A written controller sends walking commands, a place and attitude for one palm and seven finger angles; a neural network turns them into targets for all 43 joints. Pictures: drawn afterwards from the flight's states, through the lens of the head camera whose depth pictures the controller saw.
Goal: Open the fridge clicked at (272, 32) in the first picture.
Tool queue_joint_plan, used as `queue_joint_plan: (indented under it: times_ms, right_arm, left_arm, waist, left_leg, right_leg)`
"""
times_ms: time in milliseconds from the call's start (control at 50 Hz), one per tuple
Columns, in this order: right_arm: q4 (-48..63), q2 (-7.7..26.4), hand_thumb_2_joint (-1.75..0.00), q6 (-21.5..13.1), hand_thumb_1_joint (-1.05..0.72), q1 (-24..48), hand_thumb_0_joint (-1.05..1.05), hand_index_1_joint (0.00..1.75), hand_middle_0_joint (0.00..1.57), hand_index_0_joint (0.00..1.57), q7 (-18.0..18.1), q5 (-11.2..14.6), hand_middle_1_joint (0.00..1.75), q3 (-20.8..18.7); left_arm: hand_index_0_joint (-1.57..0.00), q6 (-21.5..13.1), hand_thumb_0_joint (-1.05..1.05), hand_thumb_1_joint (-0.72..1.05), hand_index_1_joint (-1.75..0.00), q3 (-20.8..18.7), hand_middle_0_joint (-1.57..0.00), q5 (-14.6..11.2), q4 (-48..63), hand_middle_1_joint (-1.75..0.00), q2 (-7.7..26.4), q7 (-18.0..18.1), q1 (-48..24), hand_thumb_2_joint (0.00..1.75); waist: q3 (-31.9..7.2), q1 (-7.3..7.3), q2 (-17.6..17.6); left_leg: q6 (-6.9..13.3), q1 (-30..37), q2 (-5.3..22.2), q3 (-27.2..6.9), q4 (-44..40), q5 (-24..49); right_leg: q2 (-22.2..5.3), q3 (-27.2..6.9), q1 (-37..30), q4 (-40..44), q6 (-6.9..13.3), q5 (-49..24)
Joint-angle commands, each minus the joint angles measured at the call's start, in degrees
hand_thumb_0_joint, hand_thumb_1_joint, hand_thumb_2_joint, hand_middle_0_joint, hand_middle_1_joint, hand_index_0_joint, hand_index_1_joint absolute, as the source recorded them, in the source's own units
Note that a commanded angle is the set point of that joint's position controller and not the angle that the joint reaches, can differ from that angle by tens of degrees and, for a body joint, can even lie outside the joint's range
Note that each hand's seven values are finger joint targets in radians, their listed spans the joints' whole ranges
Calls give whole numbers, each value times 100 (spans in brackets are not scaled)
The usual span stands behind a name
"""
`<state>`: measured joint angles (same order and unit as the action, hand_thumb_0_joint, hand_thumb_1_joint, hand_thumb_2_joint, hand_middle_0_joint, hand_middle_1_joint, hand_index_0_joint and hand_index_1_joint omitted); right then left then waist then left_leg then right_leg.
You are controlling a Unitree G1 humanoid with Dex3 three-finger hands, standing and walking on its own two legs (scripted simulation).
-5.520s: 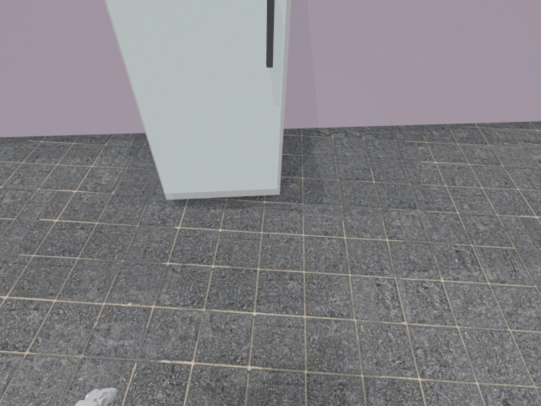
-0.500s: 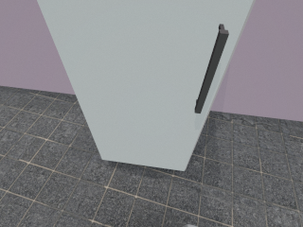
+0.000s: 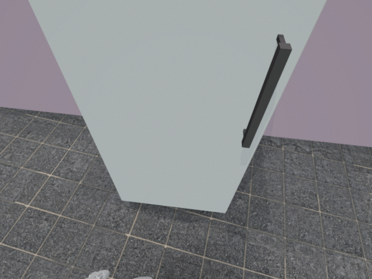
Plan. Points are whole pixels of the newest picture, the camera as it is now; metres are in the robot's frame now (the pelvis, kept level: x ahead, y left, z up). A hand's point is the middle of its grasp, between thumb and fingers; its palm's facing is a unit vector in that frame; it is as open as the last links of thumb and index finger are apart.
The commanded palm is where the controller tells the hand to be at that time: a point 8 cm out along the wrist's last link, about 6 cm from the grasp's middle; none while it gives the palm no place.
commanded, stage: come to a stop and stand still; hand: right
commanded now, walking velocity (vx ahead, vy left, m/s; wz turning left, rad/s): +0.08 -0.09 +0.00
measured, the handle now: (260, 100) +0.48 -0.15 +0.12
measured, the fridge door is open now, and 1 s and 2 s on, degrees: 0 0 0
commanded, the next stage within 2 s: look again from close up in 1.30 s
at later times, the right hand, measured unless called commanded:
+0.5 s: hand out of the picture -0.06 -0.17 -0.15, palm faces +0.13 +0.96 -0.26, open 7.4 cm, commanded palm none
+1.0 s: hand out of the picture +0.01 -0.19 -0.17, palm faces +0.02 +0.98 -0.21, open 7.4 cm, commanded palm none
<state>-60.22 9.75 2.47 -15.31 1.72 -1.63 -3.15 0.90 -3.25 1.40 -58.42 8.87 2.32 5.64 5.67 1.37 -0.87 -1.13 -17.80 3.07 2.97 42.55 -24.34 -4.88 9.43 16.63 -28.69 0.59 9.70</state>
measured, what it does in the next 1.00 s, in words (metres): steps on the spot: left foot, then right foot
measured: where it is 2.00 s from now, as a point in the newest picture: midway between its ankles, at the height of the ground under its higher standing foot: outside the picture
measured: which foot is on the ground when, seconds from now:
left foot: up 0.00-0.02, down 0.04-0.60, up 0.62-0.94, down 0.96-1.00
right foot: down 0.00-0.08, up 0.10-0.58, down 0.60-1.00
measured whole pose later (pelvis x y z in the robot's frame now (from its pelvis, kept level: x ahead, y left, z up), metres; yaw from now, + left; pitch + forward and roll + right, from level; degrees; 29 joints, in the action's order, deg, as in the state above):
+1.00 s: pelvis -0.02 -0.01 +0.00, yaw -1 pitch +1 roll +0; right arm -62.8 9.5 -0.7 -11.8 1.0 -1.1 -2.4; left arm -0.2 -1.7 1.0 -65.0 7.4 2.3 18.9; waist 3.0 -1.9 -0.7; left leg 0.0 -13.4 1.0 3.6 27.6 -14.5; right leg -3.4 3.3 10.2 -28.5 -1.6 19.1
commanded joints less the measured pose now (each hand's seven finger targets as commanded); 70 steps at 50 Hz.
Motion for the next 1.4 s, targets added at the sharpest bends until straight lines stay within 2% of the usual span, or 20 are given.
queue_joint_plan:
  times_ms: [0,20,40,80,160,280,440,520,540,580,600,700,860,900,940,960,1020,1120,1360,1380]
  right_arm:
    - [68,394,-90,-192,-90,-998,0,30,20,20,19,-36,30,-42]
    - [132,762,-90,-267,-90,-670,0,30,20,20,34,-52,30,-20]
    - [255,934,-90,-268,-90,-375,0,30,20,20,26,-14,30,-17]
    - [347,983,-90,-292,-90,-80,0,30,20,20,39,-20,30,-51]
    - [257,929,-90,-350,-90,-182,0,30,20,20,43,23,30,-70]
    - [187,990,-90,-352,-90,-655,0,30,20,20,113,19,30,-175]
    - [210,992,-90,-283,-90,-376,0,30,20,20,35,-49,30,-161]
    - [146,934,-90,-245,-90,26,0,30,20,20,0,22,30,-115]
    - [144,755,-90,-222,-90,-12,0,30,20,20,-21,63,30,-69]
    - [244,225,-90,-185,-90,-19,0,30,20,20,-63,94,30,35]
    - [287,265,-90,-189,-90,147,0,30,20,20,-82,46,30,20]
    - [-81,286,-90,-158,-90,-237,0,30,20,20,-199,-10,30,-26]
    - [103,219,-90,-244,-90,67,0,30,20,20,-144,90,30,29]
    - [-129,328,-90,-339,-90,-390,0,30,20,20,-107,78,30,13]
    - [-295,761,-90,-416,-90,-543,0,30,20,20,-9,88,30,-23]
    - [-261,832,-90,-404,-90,-396,0,30,20,20,3,99,30,3]
    - [-306,571,-90,-420,-90,-145,0,30,20,20,35,119,30,81]
    - [-312,462,-90,-379,-90,-84,0,30,20,20,59,152,30,116]
    - [-339,534,-90,-358,-90,-46,0,30,20,20,53,122,30,163]
    - [-535,703,-90,-474,-90,-682,0,30,20,20,291,63,30,151]
  left_arm:
    - [-20,26,0,90,-30,-185,-20,-82,228,-30,655,-83,219,90]
    - [-20,79,0,90,-30,-73,-20,-125,288,-30,236,-141,284,90]
    - [-20,128,0,90,-30,-38,-20,-97,328,-30,268,-191,153,90]
    - [-20,163,0,90,-30,-54,-20,-55,219,-30,355,-248,145,90]
    - [-20,125,0,90,-30,-55,-20,-33,-38,-30,539,-256,649,90]
    - [-20,172,0,90,-30,-71,-20,0,118,-30,658,-237,674,90]
    - [-20,106,0,90,-30,-4,-20,-44,140,-30,494,-271,835,90]
    - [-20,-52,0,90,-30,70,-20,-58,-219,-30,339,-212,1644,90]
    - [-20,-106,0,90,-30,60,-20,-56,-322,-30,474,-168,1845,90]
    - [-20,-134,0,90,-30,-61,-20,25,-190,-30,1131,-104,1757,90]
    - [-20,-116,0,90,-30,-47,-20,59,-60,-30,1193,-77,1487,90]
    - [-20,-220,0,90,-30,49,-20,22,-106,-30,782,6,1092,90]
    - [-20,-213,0,90,-30,-12,-20,23,-394,-30,790,69,1553,90]
    - [-20,-229,0,90,-30,-29,-20,-44,-444,-30,678,45,1592,90]
    - [-20,-248,0,90,-30,118,-20,-122,-374,-30,179,-5,1596,90]
    - [-20,-215,0,90,-30,133,-20,-112,-349,-30,132,-25,1554,90]
    - [-20,-161,0,90,-30,145,-20,-67,-560,-30,192,9,1618,90]
    - [-20,-207,0,90,-30,184,-20,-70,-752,-30,296,44,1593,90]
    - [-20,-161,0,90,-30,187,-20,-74,-692,-30,450,32,1281,90]
    - [-20,-230,0,90,-30,139,-20,-122,-245,-30,730,-52,747,90]
  waist:
    - [-949,93,213]
    - [-614,-66,1373]
    - [-304,6,1402]
    - [84,20,1273]
    - [5,-8,647]
    - [-430,241,757]
    - [-473,184,1422]
    - [-579,-225,1254]
    - [-597,-291,639]
    - [1,-344,-1438]
    - [474,-290,-1135]
    - [439,-64,-756]
    - [-420,-232,-918]
    - [-843,-69,-433]
    - [-1057,-77,784]
    - [-819,-108,779]
    - [-682,-191,1086]
    - [-590,-138,24]
    - [-378,-141,103]
    - [-98,92,381]
  left_leg:
    - [27,845,336,-380,-2163,1385]
    - [356,436,1240,-1538,-2806,886]
    - [729,-290,1621,-1859,-3336,-136]
    - [764,-664,1520,-1916,-3577,-987]
    - [785,275,1507,-1557,-3194,655]
    - [978,1380,1753,-1482,-2749,2080]
    - [850,629,1411,-1306,-3215,151]
    - [415,-327,853,-763,-2893,-613]
    - [257,-738,641,-588,-2451,-692]
    - [-61,-1119,-81,271,-747,-338]
    - [-9,-1044,-16,49,-189,-89]
    - [-83,-1011,49,-165,807,566]
    - [-67,17,-119,31,-1206,549]
    - [-35,1064,13,-46,-2278,2054]
    - [400,2157,1153,-1000,-2089,3925]
    - [593,1852,1411,-961,-2169,4019]
    - [574,1406,902,-585,-1976,4366]
    - [246,1335,454,-207,-1739,4057]
    - [215,1160,394,-279,-2154,3197]
    - [43,1079,752,-745,-1979,5456]
  right_leg:
    - [-512,-567,21,-69,184,393]
    - [36,-316,408,-465,-148,1498]
    - [100,-502,231,-845,-178,1803]
    - [65,-665,330,-1352,-155,1624]
    - [161,-845,820,-1952,-202,1089]
    - [187,-1019,1405,-2579,-381,1102]
    - [278,-639,336,-1277,-309,1349]
    - [424,-372,-1310,467,-231,588]
    - [211,-612,-1725,802,-213,711]
    - [-1433,-2784,-601,2351,362,3214]
    - [-1697,-3094,161,2674,643,3488]
    - [-995,-1858,-153,2221,492,1367]
    - [-983,-1559,-1096,914,630,-2078]
    - [-589,-1182,-887,296,219,-1731]
    - [-17,-642,275,-4,-197,459]
    - [39,-605,257,-30,-219,1156]
    - [-96,-687,-293,210,-239,270]
    - [-266,-811,-831,556,-185,-1716]
    - [-262,-856,-1048,826,-139,-1136]
    - [-140,-555,-222,-538,-209,-613]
